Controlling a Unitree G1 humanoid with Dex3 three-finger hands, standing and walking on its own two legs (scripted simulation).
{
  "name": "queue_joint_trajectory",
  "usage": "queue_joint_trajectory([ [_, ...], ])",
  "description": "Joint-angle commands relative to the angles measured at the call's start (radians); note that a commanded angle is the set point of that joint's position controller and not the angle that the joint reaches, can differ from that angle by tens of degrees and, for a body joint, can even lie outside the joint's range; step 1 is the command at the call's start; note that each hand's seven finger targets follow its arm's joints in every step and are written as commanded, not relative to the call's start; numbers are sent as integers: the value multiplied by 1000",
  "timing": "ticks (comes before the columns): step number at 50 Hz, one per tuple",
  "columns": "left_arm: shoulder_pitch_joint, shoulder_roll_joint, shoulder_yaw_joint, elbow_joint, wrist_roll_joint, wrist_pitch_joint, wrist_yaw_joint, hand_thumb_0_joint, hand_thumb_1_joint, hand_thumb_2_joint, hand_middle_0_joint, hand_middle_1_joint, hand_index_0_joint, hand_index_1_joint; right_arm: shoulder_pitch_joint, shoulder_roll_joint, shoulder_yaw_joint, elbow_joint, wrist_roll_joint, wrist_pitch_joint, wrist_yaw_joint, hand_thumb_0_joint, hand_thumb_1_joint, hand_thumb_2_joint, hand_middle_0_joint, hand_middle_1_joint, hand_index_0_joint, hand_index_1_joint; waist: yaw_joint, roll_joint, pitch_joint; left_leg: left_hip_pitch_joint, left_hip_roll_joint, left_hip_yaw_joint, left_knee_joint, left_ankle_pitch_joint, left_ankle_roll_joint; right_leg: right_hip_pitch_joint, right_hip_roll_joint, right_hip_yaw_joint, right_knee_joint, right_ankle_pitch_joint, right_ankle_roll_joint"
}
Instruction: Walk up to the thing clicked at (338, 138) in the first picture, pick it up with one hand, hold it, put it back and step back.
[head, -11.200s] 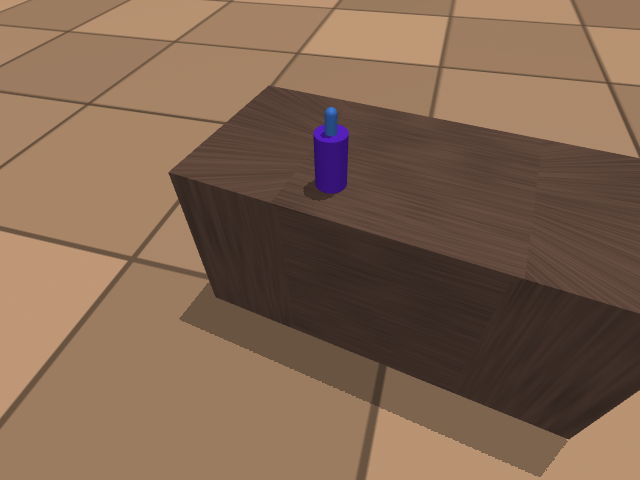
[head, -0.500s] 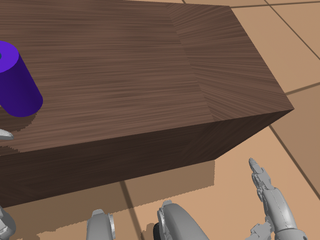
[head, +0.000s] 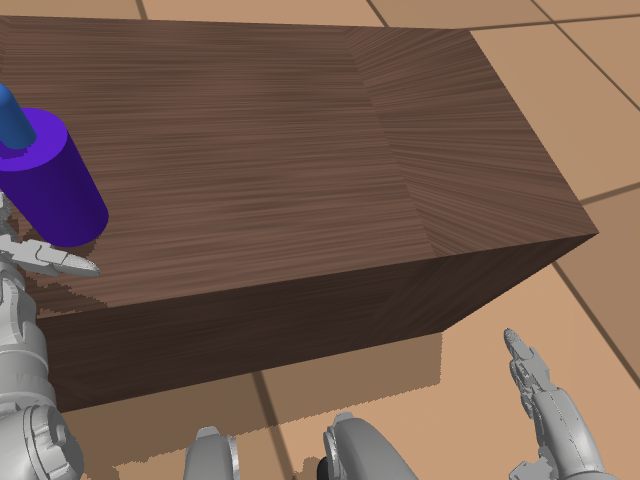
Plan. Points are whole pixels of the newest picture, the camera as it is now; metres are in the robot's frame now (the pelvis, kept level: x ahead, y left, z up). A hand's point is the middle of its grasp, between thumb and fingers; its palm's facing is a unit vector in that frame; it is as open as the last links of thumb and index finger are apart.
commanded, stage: close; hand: left
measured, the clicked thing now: (38, 166) +0.50 +0.26 +0.05
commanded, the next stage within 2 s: settle in 0.76 s
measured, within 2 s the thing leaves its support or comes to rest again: leaves its support in 1.40 s
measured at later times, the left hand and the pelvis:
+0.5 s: hand (37, 189) +0.49 +0.27 +0.03, palm faces +0.30 -0.95 +0.02, open 15.1 cm; pelvis +0.00 -0.01 +0.00, yaw +0 degrees
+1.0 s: hand (43, 192) +0.49 +0.26 +0.03, palm faces +0.29 -0.96 +0.01, open 11.0 cm; pelvis +0.02 +0.00 +0.01, yaw +0 degrees
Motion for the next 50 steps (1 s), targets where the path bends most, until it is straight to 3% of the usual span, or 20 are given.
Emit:
queue_joint_trajectory([
  [1, -321, 220, 3, -232, -9, -70, 19, 0, -611, 0, -42, -33, -66, -16, 34, -165, -124, -190, 12, -39, -22, 0, 535, -50, 50, 50, 50, 50, 36, 258, -459, 475, -15, 3, -190, 353, -3, 154, 28, -24, -127, 284, -65],
  [4, -321, 219, -2, -259, -8, -71, 32, 0, -611, 0, -69, 0, -70, -4, 57, -155, -126, -185, 15, -26, -21, 0, 535, -54, 50, 50, 49, 50, 41, 257, -466, 485, -15, 6, -195, 362, -2, 176, 26, -21, -133, 294, -64],
  [5, -307, 237, 24, -253, -10, -71, 39, 0, -611, 0, -149, -79, -150, -61, 58, -159, -136, -160, 17, -19, -23, 0, 534, -48, 50, 50, 50, 50, 43, 236, -460, 467, -18, 10, -189, 358, 4, 186, 25, -15, -140, 306, -59],
  [9, -325, 225, 12, -186, -3, -71, 52, 0, -611, 88, -358, -245, -383, -226, 36, -133, -96, -171, 17, -13, -16, 0, 527, -48, 50, 50, 50, 50, 22, 189, -412, 401, -20, 16, -175, 355, 15, 195, 21, -2, -139, 328, -53],
  [10, -388, 270, 28, -269, -1, -84, 60, 0, -611, 110, -391, -274, -414, -256, 41, -141, -110, -174, 16, -10, -18, 0, 528, -48, 50, 50, 50, 50, 25, 212, -444, 427, -20, 19, -175, 356, 15, 195, 20, 1, -141, 330, -52],
  [13, -380, 215, -22, -135, 12, -81, 46, 0, -586, 139, -460, -328, -488, -305, 4, -160, -126, -204, 15, -7, -22, 0, 527, -46, 50, 50, 50, 50, 1, 203, -403, 414, -21, 17, -190, 285, 10, 159, 17, 1, -144, 262, -58],
  [15, -449, 305, 4, -197, 25, -93, 39, 0, -578, 148, -503, -355, -532, -330, 13, -167, -133, -177, 12, -3, -26, 0, 526, -46, 50, 50, 50, 50, 2, 263, -439, 446, -20, 20, -191, 263, 7, 155, 13, 16, -153, 242, -57],
  [17, -437, 239, -28, -106, 16, -79, 24, 0, -567, 159, -536, -383, -570, -353, 11, -168, -130, -204, 12, -1, -26, 0, 529, -44, 50, 50, 50, 50, -16, 228, -426, 431, -20, 15, -198, 232, 8, 155, 16, 10, -161, 225, -57],
  [22, -493, 351, 33, -154, 10, -71, 25, 0, -546, 222, -622, -465, -655, -437, 39, -160, -101, -180, 13, 9, -23, 0, 524, -45, 50, 50, 50, 50, 3, 270, -489, 475, -21, 15, -187, 293, 7, 171, 17, 4, -158, 267, -56],
  [24, -424, 288, 9, -56, 10, -58, 18, 0, -523, 266, -679, -518, -710, -492, 38, -146, -89, -163, 12, 10, -18, 0, 518, -46, 50, 50, 49, 50, -1, 243, -439, 429, -23, 17, -179, 319, 11, 173, 17, 3, -155, 291, -55],
  [26, -423, 342, 45, -58, 13, -63, 18, 0, -455, 339, -743, -586, -771, -564, -10, -166, -101, -167, 12, 8, -19, 0, 518, -47, 50, 50, 49, 50, 18, 257, -447, 441, -21, 13, -178, 352, 5, 156, 22, -4, -142, 300, -59],
  [30, -410, 246, -10, -80, 13, -60, 8, 0, -334, 472, -881, -732, -912, -708, 0, -164, -110, -172, 6, 7, -16, 0, 522, -45, 50, 50, 49, 50, 14, 287, -492, 508, -14, 7, -179, 420, -3, 146, 28, -14, -136, 328, -66],
  [34, -358, 310, 52, -135, -1, -61, 17, 0, -218, 590, -1020, -869, -1051, -844, 12, -187, -131, -181, 14, 8, -19, 0, 517, -46, 50, 50, 49, 50, 33, 266, -535, 518, -13, 9, -180, 454, -1, 206, 30, -14, -140, 362, -62],
  [36, -324, 211, -6, -115, -3, -58, 12, 0, -137, 657, -1077, -935, -1111, -908, 33, -161, -111, -160, 8, 12, -12, 0, 522, -45, 50, 50, 49, 50, 27, 273, -492, 533, -4, -3, -190, 489, -12, 160, 34, -27, -130, 353, -66],
  [39, -361, 293, 49, -223, -5, -68, 25, 0, 30, 852, -1173, -1088, -1193, -1079, 28, -174, -125, -147, 10, 15, -14, 0, 531, -49, 49, 50, 49, 50, 44, 293, -519, 578, 2, -9, -191, 549, -16, 163, 35, -28, -127, 375, -66],
  [41, -346, 205, -11, -175, -7, -62, 18, 0, 99, 997, -1258, -1196, -1278, -1189, 28, -140, -98, -140, 13, 14, -9, 0, 531, -49, 49, 50, 49, 50, 30, 267, -465, 551, -1, -5, -197, 515, -12, 165, 34, -26, -132, 364, -65],
  [43, -360, 191, -23, -206, -8, -66, 23, 0, 175, 1114, -1313, -1282, -1326, -1284, 21, -145, -109, -124, 11, 11, -12, 0, 526, -53, 49, 50, 49, 50, 25, 272, -465, 546, -2, 1, -189, 506, -6, 163, 31, -21, -138, 368, -62],
  [46, -373, 264, 3, -251, 6, -66, 37, 0, 345, 1253, -1217, -1315, -1224, -1329, 1, -174, -123, -181, 9, 11, -15, 0, 544, -56, 50, 50, 50, 50, 34, 286, -543, 569, -8, 11, -187, 521, -4, 223, 26, -9, -147, 407, -60],
  [47, -392, 252, -21, -279, 11, -63, 40, 0, 374, 1280, -1210, -1328, -1219, -1341, 14, -165, -109, -196, 7, 17, -15, 0, 551, -55, 50, 50, 50, 50, 38, 304, -574, 621, -5, 9, -195, 559, -9, 228, 25, -12, -149, 415, -61],
  [50, -402, 247, -25, -276, 14, -51, 53, 0, 435, 1349, -1222, -1370, -1230, -1385, 32, -158, -117, -141, 7, 31, -18, 0, 548, -58, 50, 50, 50, 50, 45, 328, -521, 625, -4, 7, -209, 565, -16, 205, 27, -14, -159, 401, -63],
])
